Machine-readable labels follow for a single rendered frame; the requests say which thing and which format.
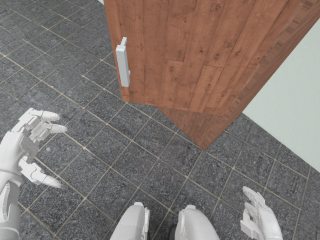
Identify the robot right hand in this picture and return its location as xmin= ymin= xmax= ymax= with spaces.
xmin=240 ymin=186 xmax=283 ymax=240

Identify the right robot shin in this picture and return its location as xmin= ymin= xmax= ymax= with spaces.
xmin=174 ymin=205 xmax=196 ymax=240

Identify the robot left hand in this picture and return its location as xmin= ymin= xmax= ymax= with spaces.
xmin=0 ymin=107 xmax=68 ymax=188

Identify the robot left forearm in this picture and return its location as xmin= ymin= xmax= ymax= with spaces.
xmin=0 ymin=169 xmax=24 ymax=240

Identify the handle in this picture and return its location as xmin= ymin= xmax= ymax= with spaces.
xmin=115 ymin=37 xmax=131 ymax=87

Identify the cupboard door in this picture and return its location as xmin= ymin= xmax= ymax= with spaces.
xmin=103 ymin=0 xmax=301 ymax=116

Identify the right robot thigh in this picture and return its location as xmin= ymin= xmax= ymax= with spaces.
xmin=178 ymin=208 xmax=220 ymax=240

